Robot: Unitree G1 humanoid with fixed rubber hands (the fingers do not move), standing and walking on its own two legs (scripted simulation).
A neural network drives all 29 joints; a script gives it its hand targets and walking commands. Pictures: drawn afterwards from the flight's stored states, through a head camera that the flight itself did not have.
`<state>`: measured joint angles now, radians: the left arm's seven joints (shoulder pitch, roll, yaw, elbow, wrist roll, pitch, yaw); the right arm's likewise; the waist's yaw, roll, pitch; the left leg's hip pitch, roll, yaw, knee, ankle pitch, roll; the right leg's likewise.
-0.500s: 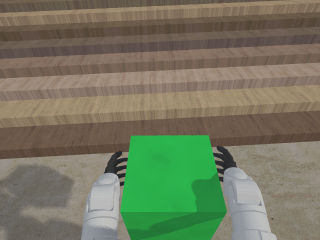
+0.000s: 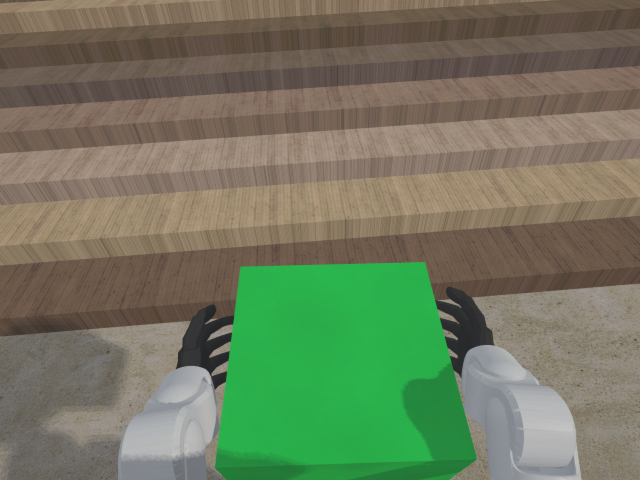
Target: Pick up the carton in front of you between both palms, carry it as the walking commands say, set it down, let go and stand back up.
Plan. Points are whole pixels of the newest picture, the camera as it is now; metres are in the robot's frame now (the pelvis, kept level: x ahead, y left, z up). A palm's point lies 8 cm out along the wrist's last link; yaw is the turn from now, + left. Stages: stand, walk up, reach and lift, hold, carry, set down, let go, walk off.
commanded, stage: carry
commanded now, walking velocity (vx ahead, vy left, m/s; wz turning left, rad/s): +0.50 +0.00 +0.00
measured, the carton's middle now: (334, 392) +0.25 +0.01 +0.02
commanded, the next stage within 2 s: none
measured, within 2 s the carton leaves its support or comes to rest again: neither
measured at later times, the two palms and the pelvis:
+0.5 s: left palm (241, 203) +0.50 +0.14 +0.12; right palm (434, 186) +0.53 -0.16 +0.12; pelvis +0.28 -0.03 +0.02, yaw +4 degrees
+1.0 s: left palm (243, 83) +0.91 +0.18 +0.15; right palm (378, 72) +0.91 -0.12 +0.16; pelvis +0.59 +0.03 +0.01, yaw +2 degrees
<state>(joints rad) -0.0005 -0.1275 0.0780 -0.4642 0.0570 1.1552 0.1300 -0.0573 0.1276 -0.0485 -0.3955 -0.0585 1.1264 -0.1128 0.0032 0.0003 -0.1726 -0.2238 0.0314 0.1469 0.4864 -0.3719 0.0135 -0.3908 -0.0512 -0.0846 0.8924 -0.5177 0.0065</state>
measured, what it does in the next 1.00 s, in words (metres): walks ahead: right foot, then left foot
